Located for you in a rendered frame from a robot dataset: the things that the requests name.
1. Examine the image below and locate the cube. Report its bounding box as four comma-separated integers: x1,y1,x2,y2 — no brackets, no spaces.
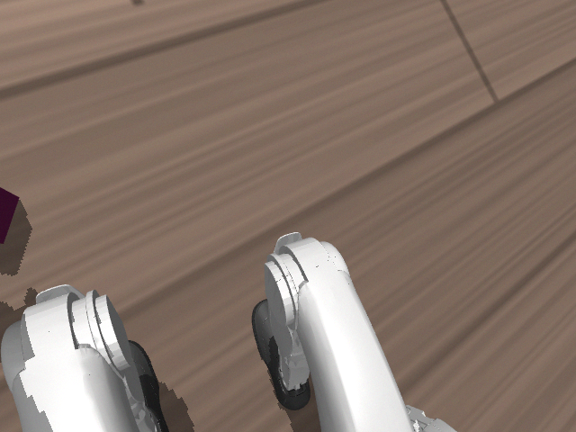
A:
0,187,20,244

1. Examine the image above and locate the right robot hand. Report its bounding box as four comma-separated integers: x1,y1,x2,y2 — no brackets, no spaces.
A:
406,405,457,432

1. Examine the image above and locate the right robot foot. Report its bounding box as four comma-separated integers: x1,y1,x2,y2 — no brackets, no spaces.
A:
252,299,311,410

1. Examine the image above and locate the left robot foot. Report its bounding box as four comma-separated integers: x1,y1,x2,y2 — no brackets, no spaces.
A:
129,340,169,432

